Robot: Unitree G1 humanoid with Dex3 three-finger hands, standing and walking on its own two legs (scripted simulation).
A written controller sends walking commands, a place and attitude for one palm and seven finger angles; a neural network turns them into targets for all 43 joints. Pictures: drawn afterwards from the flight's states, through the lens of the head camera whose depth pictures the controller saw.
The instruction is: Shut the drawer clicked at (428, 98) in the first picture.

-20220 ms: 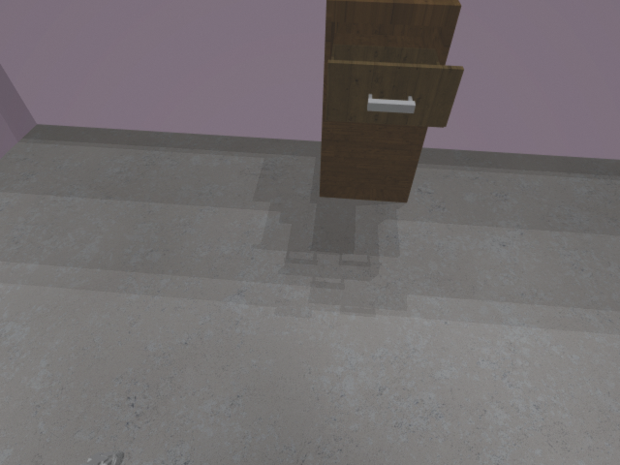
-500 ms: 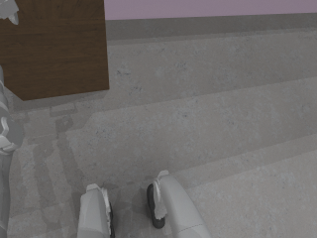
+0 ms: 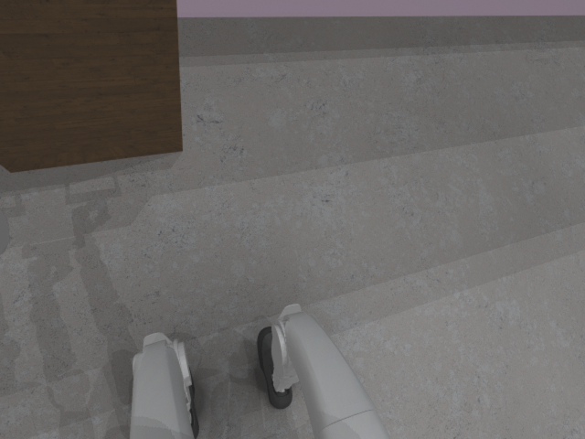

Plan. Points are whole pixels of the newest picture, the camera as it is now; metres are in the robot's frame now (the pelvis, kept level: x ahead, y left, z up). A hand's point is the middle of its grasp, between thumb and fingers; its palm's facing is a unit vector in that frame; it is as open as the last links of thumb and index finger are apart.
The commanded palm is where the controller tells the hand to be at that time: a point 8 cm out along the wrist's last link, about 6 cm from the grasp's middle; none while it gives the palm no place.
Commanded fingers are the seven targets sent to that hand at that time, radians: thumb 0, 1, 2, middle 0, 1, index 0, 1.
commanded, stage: pull the fist back off the drawer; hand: left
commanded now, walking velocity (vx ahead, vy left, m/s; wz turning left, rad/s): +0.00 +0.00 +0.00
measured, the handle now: out of the picture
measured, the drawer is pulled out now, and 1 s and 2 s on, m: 0.00 0.00 0.00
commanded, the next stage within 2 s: draw the hand back to the body in 0.44 s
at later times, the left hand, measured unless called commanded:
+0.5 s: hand out of the picture +0.60 +0.21 +0.08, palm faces +0.11 -0.99 -0.01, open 3.2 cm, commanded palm +0.58 +0.23 +0.09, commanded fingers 0.00 0.90 0.90 -1.40 -1.60 -1.40 -1.60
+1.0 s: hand out of the picture +0.46 +0.22 +0.17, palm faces +0.11 -0.99 -0.03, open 3.3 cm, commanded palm +0.42 +0.26 +0.19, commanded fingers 0.00 0.90 0.90 -1.40 -1.60 -1.40 -1.60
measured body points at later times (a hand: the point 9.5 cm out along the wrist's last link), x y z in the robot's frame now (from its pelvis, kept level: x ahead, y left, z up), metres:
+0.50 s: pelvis +0.04 +0.00 +0.03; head +0.24 +0.04 +0.44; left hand +0.59 +0.27 +0.08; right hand +0.02 -0.25 -0.06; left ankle +0.05 +0.11 -0.58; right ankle +0.07 -0.14 -0.58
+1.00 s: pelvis +0.08 -0.01 +0.11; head +0.16 +0.01 +0.55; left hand +0.45 +0.27 +0.17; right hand +0.19 -0.26 +0.00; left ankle +0.05 +0.11 -0.58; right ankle +0.07 -0.14 -0.58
